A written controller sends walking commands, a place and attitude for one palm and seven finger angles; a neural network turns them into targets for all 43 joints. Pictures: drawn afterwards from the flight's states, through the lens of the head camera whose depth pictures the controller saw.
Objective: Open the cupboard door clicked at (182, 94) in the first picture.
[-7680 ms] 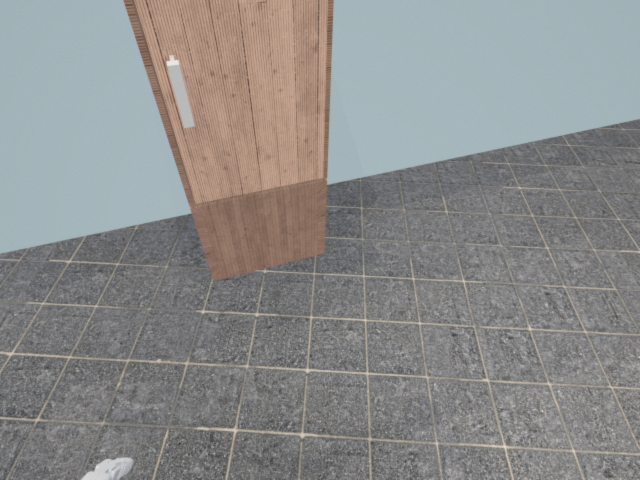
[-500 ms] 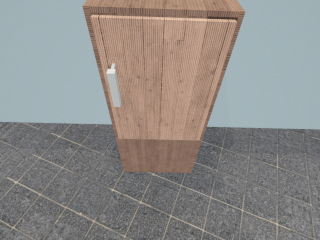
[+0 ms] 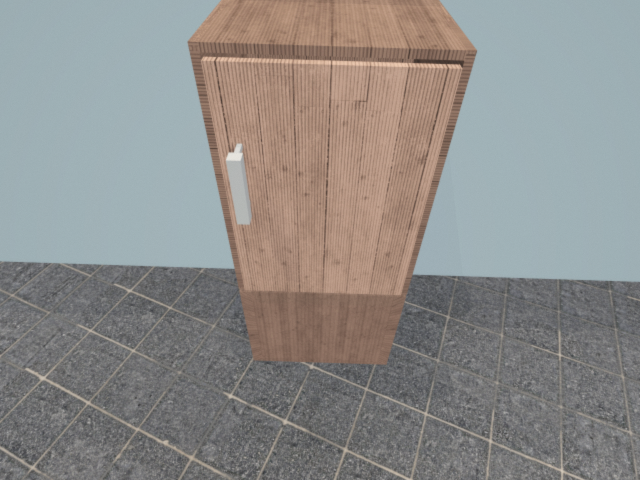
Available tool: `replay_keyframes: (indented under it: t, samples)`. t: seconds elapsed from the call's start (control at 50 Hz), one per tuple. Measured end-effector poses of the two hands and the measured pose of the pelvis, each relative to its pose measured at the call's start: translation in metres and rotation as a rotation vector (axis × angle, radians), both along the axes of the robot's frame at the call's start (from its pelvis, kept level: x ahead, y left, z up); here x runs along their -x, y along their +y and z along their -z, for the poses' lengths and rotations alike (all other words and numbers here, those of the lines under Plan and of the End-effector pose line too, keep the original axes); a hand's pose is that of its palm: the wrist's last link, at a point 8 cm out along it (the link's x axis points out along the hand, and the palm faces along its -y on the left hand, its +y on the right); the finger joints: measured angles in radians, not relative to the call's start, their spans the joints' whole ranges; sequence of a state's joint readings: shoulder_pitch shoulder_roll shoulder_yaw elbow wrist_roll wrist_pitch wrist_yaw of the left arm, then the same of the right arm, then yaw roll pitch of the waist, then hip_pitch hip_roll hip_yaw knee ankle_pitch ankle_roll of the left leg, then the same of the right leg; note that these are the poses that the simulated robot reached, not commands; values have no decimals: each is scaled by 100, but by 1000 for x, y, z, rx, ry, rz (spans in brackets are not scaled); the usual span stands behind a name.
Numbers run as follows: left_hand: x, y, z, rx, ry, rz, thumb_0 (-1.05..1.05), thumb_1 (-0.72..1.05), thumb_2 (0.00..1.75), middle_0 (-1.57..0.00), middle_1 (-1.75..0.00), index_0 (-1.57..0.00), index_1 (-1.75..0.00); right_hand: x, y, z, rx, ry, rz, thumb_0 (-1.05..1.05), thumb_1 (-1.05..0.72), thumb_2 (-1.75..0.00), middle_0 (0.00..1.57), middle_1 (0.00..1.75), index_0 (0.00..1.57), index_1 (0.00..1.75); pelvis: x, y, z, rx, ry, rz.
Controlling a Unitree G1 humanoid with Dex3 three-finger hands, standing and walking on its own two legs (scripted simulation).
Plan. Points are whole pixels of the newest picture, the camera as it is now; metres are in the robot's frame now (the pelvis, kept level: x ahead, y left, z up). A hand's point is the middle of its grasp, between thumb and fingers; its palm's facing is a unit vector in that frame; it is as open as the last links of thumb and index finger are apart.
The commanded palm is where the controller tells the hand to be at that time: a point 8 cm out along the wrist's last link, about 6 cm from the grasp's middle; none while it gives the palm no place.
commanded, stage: shuffle to correct the standing spot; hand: left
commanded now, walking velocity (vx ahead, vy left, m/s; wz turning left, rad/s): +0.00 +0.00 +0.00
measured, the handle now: (241, 184) +0.63 +0.19 +0.02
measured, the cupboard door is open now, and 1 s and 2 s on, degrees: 0 0 0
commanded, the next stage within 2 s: come to a stop and stand still in 0.46 s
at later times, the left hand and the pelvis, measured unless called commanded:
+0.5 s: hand out of the picture +0.00 +0.15 -0.18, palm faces +0.05 -0.99 -0.13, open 7.4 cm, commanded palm none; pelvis +0.05 +0.00 -0.01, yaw +0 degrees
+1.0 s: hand (193, 478) +0.17 +0.20 -0.18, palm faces +0.06 -0.96 -0.26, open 7.3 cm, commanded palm none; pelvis +0.11 +0.00 -0.02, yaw +1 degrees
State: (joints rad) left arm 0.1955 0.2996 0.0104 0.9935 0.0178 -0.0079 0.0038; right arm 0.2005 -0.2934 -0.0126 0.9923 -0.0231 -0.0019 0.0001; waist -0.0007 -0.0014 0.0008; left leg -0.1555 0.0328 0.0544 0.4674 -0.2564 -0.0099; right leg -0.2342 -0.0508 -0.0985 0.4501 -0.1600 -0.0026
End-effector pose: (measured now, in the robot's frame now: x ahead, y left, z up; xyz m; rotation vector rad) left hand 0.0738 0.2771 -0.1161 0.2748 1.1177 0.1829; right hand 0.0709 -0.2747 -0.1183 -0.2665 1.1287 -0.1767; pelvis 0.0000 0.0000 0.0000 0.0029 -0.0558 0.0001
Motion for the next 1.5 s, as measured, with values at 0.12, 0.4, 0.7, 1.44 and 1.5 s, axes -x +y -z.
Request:
replay_keyframes:
  t: [0.12,0.4,0.7,1.44,1.5]
  samples:
    - [23,0,4,2,72,-17,1,91,90,-20,-30,-20,-30,29,4,8,-16,94,13,0,-91,-89,20,30,20,30,3,1,-2,-1,9,-2]
    - [79,-57,36,162,304,-87,1,91,90,-20,-30,-20,-30,89,57,28,-125,321,120,0,-91,-89,20,30,20,30,-33,2,4,6,20,8]
    - [52,-68,51,230,405,-160,1,91,90,-20,-30,-20,-30,-3,84,27,-92,241,115,0,-91,-89,20,30,20,30,-95,20,11,32,45,3]
    - [-17,-27,30,145,171,-109,0,93,90,-20,-30,-20,-30,-3,85,23,-112,234,87,1,-92,-89,20,30,20,30,-81,24,0,6,34,-9]
    - [4,-34,30,137,254,-105,0,92,90,-20,-30,-20,-30,4,82,26,-122,243,116,1,-93,-89,20,30,21,30,-79,22,0,4,33,5]
